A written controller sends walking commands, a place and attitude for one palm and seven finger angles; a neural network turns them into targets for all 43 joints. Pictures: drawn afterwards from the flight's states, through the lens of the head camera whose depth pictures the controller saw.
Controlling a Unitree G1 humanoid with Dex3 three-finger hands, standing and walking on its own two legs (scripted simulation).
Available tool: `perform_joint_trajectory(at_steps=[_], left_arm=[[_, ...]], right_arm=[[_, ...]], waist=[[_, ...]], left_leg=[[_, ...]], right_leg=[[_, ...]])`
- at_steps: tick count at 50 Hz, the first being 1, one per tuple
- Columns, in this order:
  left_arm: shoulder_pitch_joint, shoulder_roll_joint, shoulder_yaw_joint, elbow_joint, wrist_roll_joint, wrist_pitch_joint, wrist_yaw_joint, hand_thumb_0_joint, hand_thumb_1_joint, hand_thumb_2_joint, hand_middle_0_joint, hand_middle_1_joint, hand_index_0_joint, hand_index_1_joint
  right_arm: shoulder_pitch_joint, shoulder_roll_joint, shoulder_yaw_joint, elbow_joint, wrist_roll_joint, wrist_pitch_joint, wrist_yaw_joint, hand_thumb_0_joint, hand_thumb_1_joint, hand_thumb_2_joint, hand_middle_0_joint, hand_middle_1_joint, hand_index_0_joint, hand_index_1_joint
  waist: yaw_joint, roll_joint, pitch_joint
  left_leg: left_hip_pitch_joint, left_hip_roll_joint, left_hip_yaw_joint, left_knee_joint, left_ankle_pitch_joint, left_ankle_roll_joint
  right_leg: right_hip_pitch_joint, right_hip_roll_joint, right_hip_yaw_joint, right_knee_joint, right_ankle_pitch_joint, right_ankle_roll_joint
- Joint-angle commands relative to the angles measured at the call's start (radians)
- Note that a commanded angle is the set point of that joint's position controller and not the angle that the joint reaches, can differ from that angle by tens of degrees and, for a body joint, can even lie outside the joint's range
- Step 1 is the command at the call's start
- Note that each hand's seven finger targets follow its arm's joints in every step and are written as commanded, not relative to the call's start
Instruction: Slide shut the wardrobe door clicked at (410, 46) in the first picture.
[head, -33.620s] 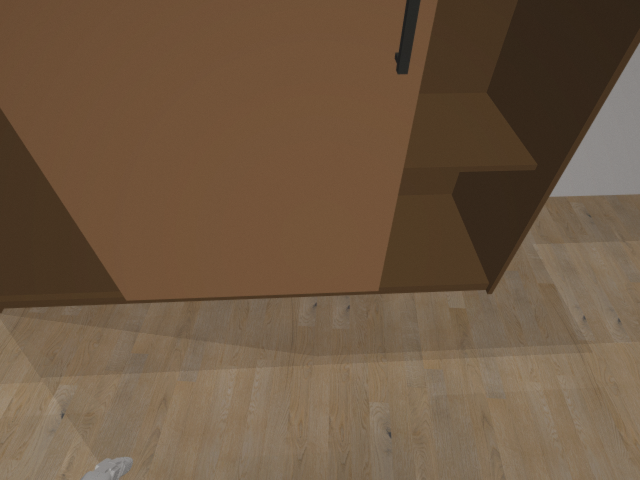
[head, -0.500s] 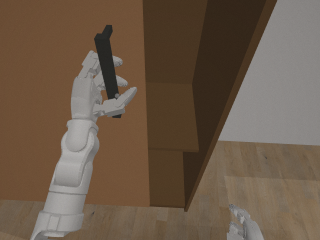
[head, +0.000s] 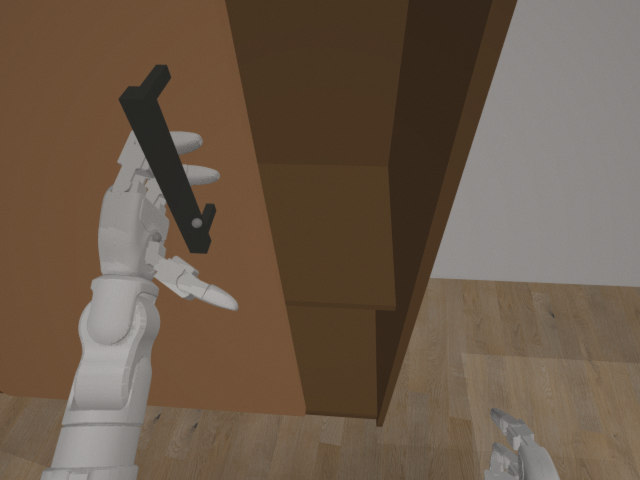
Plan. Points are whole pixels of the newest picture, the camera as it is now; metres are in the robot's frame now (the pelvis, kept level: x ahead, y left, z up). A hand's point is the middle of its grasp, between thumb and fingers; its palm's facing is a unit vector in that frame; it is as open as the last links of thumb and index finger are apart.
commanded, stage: slip the hand off the handle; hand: left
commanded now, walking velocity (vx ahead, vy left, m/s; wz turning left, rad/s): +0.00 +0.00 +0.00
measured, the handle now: (181, 170) +0.36 +0.17 +0.23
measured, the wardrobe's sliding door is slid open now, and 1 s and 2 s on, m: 0.21 0.21 0.21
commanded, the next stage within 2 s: draw the hand back to the body in 1.40 s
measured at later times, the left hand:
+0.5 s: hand (112, 230) +0.31 +0.23 +0.19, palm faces +0.12 -0.99 -0.12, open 14.7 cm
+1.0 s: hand (89, 283) +0.25 +0.23 +0.19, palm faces +0.08 -0.99 -0.14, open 14.7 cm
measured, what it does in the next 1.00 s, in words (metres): stands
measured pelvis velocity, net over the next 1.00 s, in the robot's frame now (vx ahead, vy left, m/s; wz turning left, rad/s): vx -0.01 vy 0.05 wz -0.01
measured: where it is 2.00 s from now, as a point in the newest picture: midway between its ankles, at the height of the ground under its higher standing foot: outside the picture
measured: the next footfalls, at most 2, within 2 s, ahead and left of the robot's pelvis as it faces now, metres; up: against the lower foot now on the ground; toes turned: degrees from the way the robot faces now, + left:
none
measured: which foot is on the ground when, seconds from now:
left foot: down 0.00-1.00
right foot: down 0.00-1.00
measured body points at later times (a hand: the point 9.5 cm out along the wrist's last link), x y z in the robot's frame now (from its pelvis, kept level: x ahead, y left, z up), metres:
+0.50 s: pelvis -0.01 +0.03 +0.00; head +0.00 +0.02 +0.45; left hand +0.30 +0.29 +0.20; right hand +0.15 -0.21 -0.10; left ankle -0.05 +0.19 -0.74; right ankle +0.01 -0.13 -0.74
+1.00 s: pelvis -0.01 +0.05 -0.01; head -0.01 +0.05 +0.44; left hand +0.23 +0.28 +0.20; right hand +0.17 -0.17 -0.08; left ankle -0.05 +0.19 -0.74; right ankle +0.01 -0.13 -0.74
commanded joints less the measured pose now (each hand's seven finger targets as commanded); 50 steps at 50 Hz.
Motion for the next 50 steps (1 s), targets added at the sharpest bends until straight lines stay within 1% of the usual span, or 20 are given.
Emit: perform_joint_trajectory(at_steps=[1,4,5,7,9,10,14,17,19,25,27,30,33,34,35,39,40,44,46,50], left_arm=[[-0.255,0.175,0.103,-0.160,-0.006,-0.074,-0.006,0.000,-0.550,0.200,-0.250,-1.150,-0.250,-1.150],[-0.258,0.217,0.138,-0.137,0.003,-0.072,-0.013,0.000,-0.550,0.200,-0.250,-1.150,-0.250,-1.150],[-0.276,0.181,0.112,-0.148,-0.006,-0.072,-0.021,0.000,-0.550,0.200,-0.250,-1.150,-0.250,-1.150],[-0.286,0.186,0.127,-0.112,-0.020,-0.061,-0.032,0.000,-0.550,0.200,-0.250,-1.150,-0.250,-1.150],[-0.250,0.257,0.206,-0.076,-0.032,-0.046,-0.039,0.000,-0.550,0.200,-0.250,-1.150,-0.250,-1.150],[-0.279,0.206,0.165,-0.098,-0.045,-0.041,-0.050,0.000,-0.550,0.200,-0.250,-1.150,-0.250,-1.150],[-0.255,0.276,0.256,-0.065,-0.073,-0.023,-0.065,0.000,-0.550,0.200,-0.250,-1.150,-0.250,-1.150],[-0.279,0.264,0.253,-0.068,-0.091,-0.026,-0.074,0.000,-0.550,0.200,-0.250,-1.150,-0.250,-1.150],[-0.271,0.302,0.275,-0.115,-0.078,-0.048,-0.077,0.000,-0.550,0.200,-0.250,-1.150,-0.250,-1.150],[-0.404,0.262,0.162,-0.118,-0.061,-0.109,-0.129,0.000,-0.550,0.200,-0.250,-1.150,-0.250,-1.150],[-0.450,0.248,0.126,-0.087,-0.061,-0.116,-0.149,0.000,-0.550,0.200,-0.250,-1.150,-0.250,-1.150],[-0.390,0.202,0.085,-0.143,-0.070,-0.108,-0.163,0.000,-0.550,0.200,-0.250,-1.150,-0.250,-1.150],[-0.289,0.220,0.127,-0.171,-0.075,-0.084,-0.142,0.000,-0.550,0.200,-0.250,-1.150,-0.250,-1.150],[-0.219,0.275,0.191,-0.146,-0.075,-0.071,-0.126,0.000,-0.550,0.200,-0.250,-1.150,-0.250,-1.150],[-0.211,0.243,0.183,-0.180,-0.079,-0.068,-0.118,0.000,-0.550,0.200,-0.250,-1.150,-0.250,-1.150],[-0.096,0.260,0.225,-0.274,-0.080,-0.042,-0.078,0.000,-0.550,0.200,-0.250,-1.150,-0.250,-1.150],[-0.106,0.212,0.180,-0.321,-0.079,-0.044,-0.074,0.000,-0.550,0.200,-0.250,-1.150,-0.250,-1.150],[-0.002,0.202,0.143,-0.437,-0.056,-0.049,-0.059,0.000,-0.550,0.200,-0.250,-1.150,-0.250,-1.150],[0.003,0.158,0.083,-0.448,-0.048,-0.041,-0.067,0.000,-0.550,0.200,-0.250,-1.150,-0.250,-1.150],[0.044,0.160,0.079,-0.464,-0.052,-0.017,-0.087,0.000,-0.550,0.200,-0.250,-1.150,-0.250,-1.150]], right_arm=[[-0.062,-0.095,-0.033,-0.137,0.000,-0.058,-0.005,0.000,-0.900,-0.900,0.200,0.300,0.200,0.300],[-0.060,-0.094,-0.029,-0.136,-0.004,-0.046,-0.010,0.000,-0.900,-0.900,0.200,0.300,0.200,0.300],[-0.068,-0.087,-0.025,-0.147,-0.002,-0.045,-0.009,0.000,-0.900,-0.900,0.200,0.300,0.200,0.300],[-0.070,-0.088,-0.021,-0.143,0.001,-0.038,-0.014,0.000,-0.900,-0.900,0.200,0.300,0.200,0.300],[-0.064,-0.097,-0.024,-0.138,0.000,-0.026,-0.022,0.000,-0.900,-0.900,0.200,0.300,0.200,0.300],[-0.076,-0.089,-0.016,-0.152,0.004,-0.023,-0.022,0.000,-0.900,-0.900,0.200,0.300,0.200,0.300],[-0.076,-0.094,-0.018,-0.150,0.007,-0.006,-0.035,0.000,-0.900,-0.900,0.200,0.300,0.200,0.300],[-0.085,-0.093,-0.013,-0.157,0.012,-0.002,-0.038,0.000,-0.900,-0.900,0.200,0.300,0.200,0.300],[-0.078,-0.094,-0.017,-0.167,0.006,-0.006,-0.038,0.000,-0.900,-0.900,0.200,0.300,0.200,0.300],[-0.069,-0.107,-0.011,-0.159,0.008,-0.030,-0.044,0.000,-0.900,-0.900,0.200,0.300,0.200,0.300],[-0.066,-0.114,-0.012,-0.150,0.013,-0.034,-0.052,0.000,-0.900,-0.900,0.200,0.300,0.200,0.300],[-0.073,-0.113,-0.010,-0.165,0.014,-0.048,-0.049,0.000,-0.900,-0.900,0.200,0.300,0.200,0.300],[-0.079,-0.118,-0.009,-0.177,0.011,-0.054,-0.043,0.000,-0.900,-0.900,0.200,0.300,0.200,0.300],[-0.073,-0.125,-0.010,-0.173,0.008,-0.050,-0.042,0.000,-0.900,-0.900,0.200,0.300,0.200,0.300],[-0.085,-0.117,-0.006,-0.183,0.009,-0.049,-0.039,0.000,-0.900,-0.900,0.200,0.300,0.200,0.300],[-0.098,-0.106,0.001,-0.204,0.005,-0.043,-0.025,0.000,-0.900,-0.900,0.200,0.300,0.200,0.300],[-0.106,-0.096,0.005,-0.213,0.006,-0.044,-0.022,0.000,-0.900,-0.900,0.200,0.300,0.200,0.300],[-0.093,-0.094,0.005,-0.223,-0.003,-0.053,-0.010,0.000,-0.900,-0.900,0.200,0.300,0.200,0.300],[-0.093,-0.090,0.013,-0.220,-0.001,-0.054,-0.009,0.000,-0.900,-0.900,0.200,0.300,0.200,0.300],[-0.092,-0.096,0.014,-0.216,0.001,-0.053,-0.021,0.000,-0.900,-0.900,0.200,0.300,0.200,0.300]], waist=[[0.001,-0.129,-0.240],[0.009,-0.088,-0.254],[0.005,-0.091,-0.262],[0.005,-0.093,-0.255],[0.022,-0.097,-0.270],[0.014,-0.101,-0.274],[0.027,-0.105,-0.276],[0.020,-0.111,-0.247],[0.026,-0.059,-0.277],[-0.027,0.009,-0.217],[-0.043,-0.008,-0.203],[-0.021,0.045,-0.253],[0.009,0.003,-0.275],[0.028,-0.003,-0.274],[0.027,-0.026,-0.270],[0.053,-0.006,-0.246],[0.040,0.002,-0.234],[0.031,0.000,-0.225],[0.011,-0.001,-0.184],[0.001,-0.005,-0.153]], left_leg=[[-0.050,-0.129,0.055,0.006,0.303,0.072],[-0.053,-0.132,0.059,0.012,0.298,0.071],[-0.054,-0.132,0.057,0.011,0.295,0.070],[-0.062,-0.130,0.056,0.017,0.299,0.069],[-0.068,-0.131,0.056,0.021,0.313,0.067],[-0.071,-0.133,0.056,0.018,0.314,0.068],[-0.079,-0.130,0.058,0.023,0.319,0.064],[-0.096,-0.128,0.056,0.021,0.294,0.063],[-0.079,-0.130,0.057,0.026,0.304,0.061],[-0.091,-0.132,0.046,0.029,0.196,0.059],[-0.095,-0.132,0.037,0.030,0.156,0.059],[-0.074,-0.133,0.026,0.023,0.173,0.052],[-0.089,-0.130,0.016,0.018,0.204,0.049],[-0.103,-0.129,0.014,0.014,0.212,0.045],[-0.110,-0.128,0.016,0.009,0.232,0.046],[-0.113,-0.123,0.022,0.001,0.268,0.040],[-0.106,-0.122,0.025,-0.001,0.270,0.041],[-0.089,-0.116,0.021,0.014,0.308,0.043],[-0.097,-0.115,0.019,0.014,0.262,0.045],[-0.104,-0.119,0.018,0.022,0.218,0.049]], right_leg=[[0.181,0.052,0.014,-0.032,0.354,-0.010],[0.181,0.053,0.016,-0.025,0.341,-0.011],[0.181,0.050,0.013,-0.022,0.335,-0.012],[0.180,0.052,0.014,-0.020,0.341,-0.014],[0.203,0.055,0.012,-0.013,0.361,-0.016],[0.201,0.050,0.012,-0.012,0.368,-0.015],[0.209,0.055,0.009,-0.009,0.368,-0.016],[0.190,0.054,0.009,-0.014,0.329,-0.017],[0.189,0.058,0.007,-0.005,0.329,-0.017],[0.099,0.063,0.008,-0.022,0.194,-0.019],[0.072,0.066,0.005,-0.025,0.144,-0.021],[0.098,0.065,0.000,-0.012,0.157,-0.028],[0.127,0.062,-0.009,0.003,0.190,-0.030],[0.140,0.063,-0.012,0.007,0.190,-0.031],[0.151,0.060,-0.017,0.010,0.213,-0.030],[0.161,0.063,-0.019,0.012,0.235,-0.030],[0.153,0.063,-0.019,0.008,0.237,-0.029],[0.150,0.068,-0.022,0.013,0.270,-0.026],[0.120,0.067,-0.021,0.003,0.235,-0.022],[0.102,0.066,-0.020,-0.007,0.200,-0.020]])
